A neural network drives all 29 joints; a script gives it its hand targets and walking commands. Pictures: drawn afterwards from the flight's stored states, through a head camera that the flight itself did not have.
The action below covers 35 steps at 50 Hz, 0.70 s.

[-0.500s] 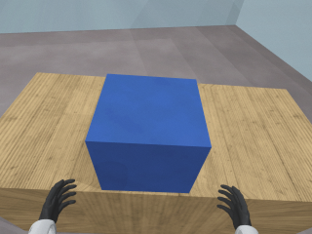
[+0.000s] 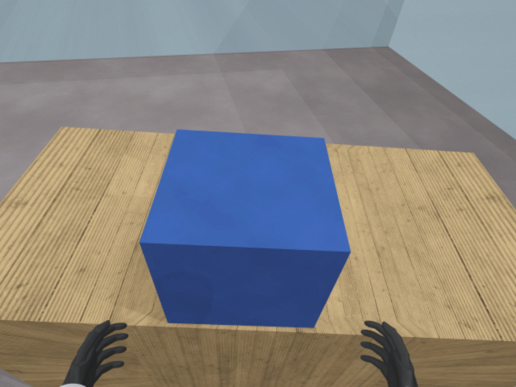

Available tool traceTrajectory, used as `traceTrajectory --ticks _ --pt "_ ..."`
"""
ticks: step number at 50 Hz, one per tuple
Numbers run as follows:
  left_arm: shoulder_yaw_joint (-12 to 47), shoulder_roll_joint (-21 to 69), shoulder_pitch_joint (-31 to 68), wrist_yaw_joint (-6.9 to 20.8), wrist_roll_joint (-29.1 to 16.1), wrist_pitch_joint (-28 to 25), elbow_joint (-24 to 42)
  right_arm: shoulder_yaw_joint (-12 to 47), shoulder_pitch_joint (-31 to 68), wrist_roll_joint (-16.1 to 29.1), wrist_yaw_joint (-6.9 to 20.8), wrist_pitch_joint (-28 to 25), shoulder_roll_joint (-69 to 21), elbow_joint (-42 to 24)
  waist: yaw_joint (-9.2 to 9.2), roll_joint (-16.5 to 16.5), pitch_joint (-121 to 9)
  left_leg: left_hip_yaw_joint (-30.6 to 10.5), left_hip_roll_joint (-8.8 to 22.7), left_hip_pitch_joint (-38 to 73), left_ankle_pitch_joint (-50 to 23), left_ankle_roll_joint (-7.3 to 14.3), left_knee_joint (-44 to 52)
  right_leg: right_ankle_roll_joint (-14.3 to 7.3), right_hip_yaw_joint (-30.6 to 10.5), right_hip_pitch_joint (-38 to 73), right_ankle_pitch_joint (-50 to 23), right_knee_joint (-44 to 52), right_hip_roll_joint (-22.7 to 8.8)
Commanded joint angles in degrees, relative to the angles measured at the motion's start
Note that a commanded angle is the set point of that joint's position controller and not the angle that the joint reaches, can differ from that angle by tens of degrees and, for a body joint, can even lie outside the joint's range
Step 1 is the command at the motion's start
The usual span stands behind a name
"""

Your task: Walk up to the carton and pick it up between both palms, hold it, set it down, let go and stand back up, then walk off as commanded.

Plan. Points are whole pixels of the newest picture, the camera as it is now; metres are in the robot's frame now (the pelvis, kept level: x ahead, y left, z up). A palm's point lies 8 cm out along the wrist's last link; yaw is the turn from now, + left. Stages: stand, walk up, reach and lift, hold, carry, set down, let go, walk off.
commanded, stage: set down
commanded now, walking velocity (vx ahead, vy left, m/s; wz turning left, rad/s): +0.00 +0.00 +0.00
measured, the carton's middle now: (246, 230) +0.45 +0.03 -0.04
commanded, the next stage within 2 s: let go in 0.74 s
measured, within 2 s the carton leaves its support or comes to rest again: neither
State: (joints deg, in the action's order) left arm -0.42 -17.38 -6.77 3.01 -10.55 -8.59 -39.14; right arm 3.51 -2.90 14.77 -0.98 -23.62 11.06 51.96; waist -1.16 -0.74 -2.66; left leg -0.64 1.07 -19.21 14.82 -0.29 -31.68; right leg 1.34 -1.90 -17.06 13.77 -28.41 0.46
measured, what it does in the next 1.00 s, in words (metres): stands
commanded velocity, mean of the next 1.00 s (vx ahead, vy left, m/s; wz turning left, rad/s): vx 0.00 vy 0.00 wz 0.00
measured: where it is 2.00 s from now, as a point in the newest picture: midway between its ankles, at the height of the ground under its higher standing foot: outside the picture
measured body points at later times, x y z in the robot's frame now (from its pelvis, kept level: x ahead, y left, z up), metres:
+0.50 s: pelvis +0.00 +0.00 +0.00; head -0.01 +0.01 +0.45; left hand +0.18 +0.25 -0.08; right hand +0.19 -0.23 -0.08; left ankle +0.02 +0.12 -0.73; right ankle +0.01 -0.14 -0.73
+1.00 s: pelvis +0.00 +0.00 +0.00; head -0.01 +0.01 +0.45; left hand +0.18 +0.24 -0.09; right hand +0.18 -0.23 -0.08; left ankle +0.02 +0.12 -0.73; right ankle +0.01 -0.14 -0.73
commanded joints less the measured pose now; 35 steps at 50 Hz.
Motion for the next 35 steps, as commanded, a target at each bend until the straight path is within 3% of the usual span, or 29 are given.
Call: traceTrajectory --ticks 1,3,4,5,6,8,9,11,12,14,15,18,20,24,26,27,29,30,33,35 --pt "-1.12 -4.41 2.06 -0.99 1.91 2.14 13.74 -5.95 2.13 -8.02 0.76 1.50 6.93 -8.29 0.55 3.83 -1.32 2.70 -0.60 15.43 -10.24 -3.15 11.11 -3.18 3.95 5.21 -1.35 10.48 1.98" --pt "0.11 -3.34 4.64 -1.76 2.56 3.86 10.60 -6.75 5.62 -9.40 1.70 3.17 7.38 -6.55 0.39 5.09 0.29 2.02 -0.13 13.94 -5.64 -2.88 11.96 -3.61 4.33 4.73 1.85 9.88 1.91" --pt "0.30 -3.13 4.99 -2.06 1.96 3.96 11.09 -6.93 5.62 -9.49 1.98 3.38 7.46 -8.21 0.26 3.43 -0.33 2.37 -0.15 13.52 -3.66 -2.37 12.20 -3.55 4.53 4.87 2.94 9.63 2.08" --pt "0.07 -2.84 3.17 -1.75 2.29 5.27 10.06 -6.63 4.41 -9.55 1.69 4.28 6.95 -7.33 -0.28 3.22 1.09 2.52 -0.25 14.43 -5.53 -2.74 12.14 -3.70 3.89 4.94 2.01 10.16 1.85" --pt "0.51 -2.95 2.98 -1.77 2.26 5.48 11.11 -6.99 3.42 -9.96 1.70 4.59 6.51 -8.26 0.77 3.49 1.87 2.24 -0.03 13.08 -4.82 -2.67 12.88 -3.52 4.10 6.13 0.97 9.96 1.84" --pt "1.35 -2.58 3.82 -2.38 2.02 7.22 11.54 -7.64 5.63 -10.85 1.85 5.61 7.16 -8.73 1.07 2.91 2.09 2.44 0.13 12.38 -2.82 -2.42 12.95 -3.66 4.32 5.58 2.67 10.20 1.82" --pt "1.57 -1.94 4.06 -2.71 1.96 7.22 13.16 -7.37 5.57 -10.19 2.24 5.68 6.90 -9.99 0.21 2.74 1.45 2.31 -0.06 12.65 -4.17 -2.26 12.77 -3.99 4.52 6.07 1.23 9.84 1.90" --pt "1.26 -2.25 5.12 -3.17 2.52 7.96 12.16 -8.05 5.79 -11.48 2.80 6.82 6.79 -9.18 0.63 3.08 1.84 2.81 -0.07 11.66 -1.87 -2.21 12.93 -3.93 4.20 6.00 2.57 9.53 1.76" --pt "1.17 -2.08 4.41 -3.54 2.84 7.71 14.80 -7.92 4.79 -11.08 2.90 6.38 6.98 -10.92 0.27 2.89 1.06 2.76 -0.03 11.94 -4.44 -2.57 12.93 -3.82 4.46 6.81 0.61 9.45 1.89" --pt "0.45 -2.49 4.27 -3.61 3.26 8.50 14.01 -7.70 4.93 -11.72 2.92 7.12 7.42 -9.64 0.24 2.58 0.66 2.90 -0.66 12.57 -5.99 -2.64 11.99 -4.01 4.33 7.29 -0.71 9.46 1.78" --pt "0.68 -2.31 5.14 -3.48 2.44 9.04 13.51 -8.13 6.30 -12.07 2.88 7.23 7.16 -9.69 0.21 0.91 0.68 3.13 -0.60 13.06 -6.66 -2.35 11.29 -3.62 4.14 5.71 -0.63 9.64 1.73" --pt "0.84 -2.28 3.56 -3.41 4.20 10.24 13.09 -7.56 4.08 -12.22 2.50 7.48 6.94 -9.17 0.83 2.33 1.11 3.55 -1.13 14.12 -7.30 -2.71 11.35 -3.60 4.33 6.46 -1.76 10.16 1.86" --pt "0.41 -2.62 4.45 -3.64 3.92 10.35 14.50 -6.88 5.53 -11.91 2.72 7.51 6.43 -10.35 -0.10 2.08 1.00 3.54 -1.22 13.44 -7.00 -2.31 11.34 -3.44 4.30 6.39 -1.62 9.83 1.72" --pt "0.08 -2.21 2.79 -3.21 5.27 12.53 12.84 -7.11 3.01 -13.38 2.00 8.39 5.34 -8.33 1.28 1.27 2.04 4.10 -1.44 14.82 -6.41 -2.49 11.34 -3.14 4.48 6.63 -1.78 10.74 1.76" --pt "1.18 -1.00 3.32 -4.73 5.10 11.90 17.14 -8.73 4.86 -13.08 2.94 7.75 7.08 -11.23 -0.12 3.45 -0.18 3.19 -0.61 15.06 -8.65 -2.73 11.26 -3.80 5.00 5.82 -2.81 9.12 2.24" --pt "1.02 -1.68 2.80 -4.10 4.86 12.63 14.72 -8.19 4.41 -13.51 2.60 8.10 6.60 -8.96 0.52 1.81 -0.26 3.38 -0.93 15.21 -7.36 -2.43 11.01 -3.46 4.45 5.98 -2.10 9.72 1.88" --pt "1.35 -0.67 1.38 -4.71 5.49 12.51 18.13 -8.47 2.57 -12.97 3.11 7.86 7.20 -9.89 0.21 3.83 -1.82 3.63 -0.71 16.45 -9.27 -3.11 11.02 -4.00 4.74 6.73 -3.98 9.17 2.15" --pt "0.79 -1.89 2.62 -4.67 5.80 12.70 17.45 -8.09 3.04 -13.42 2.91 8.10 6.41 -10.44 0.38 2.37 -1.12 3.42 -0.87 15.47 -8.38 -2.76 10.61 -3.52 4.64 7.00 -3.77 9.16 2.04" --pt "0.69 -1.50 -0.30 -4.11 6.56 14.13 16.55 -7.99 0.57 -13.54 2.70 8.08 7.14 -9.23 0.98 2.68 0.19 3.93 -1.11 17.32 -11.13 -2.83 10.63 -3.49 4.60 7.54 -6.80 9.85 2.05" --pt "0.79 -1.72 2.20 -4.19 5.89 14.33 16.85 -8.25 3.21 -13.53 2.42 8.40 6.23 -10.66 1.00 1.82 -0.34 3.91 -1.23 16.18 -8.44 -2.46 10.35 -3.18 4.65 6.29 -4.21 9.68 1.85"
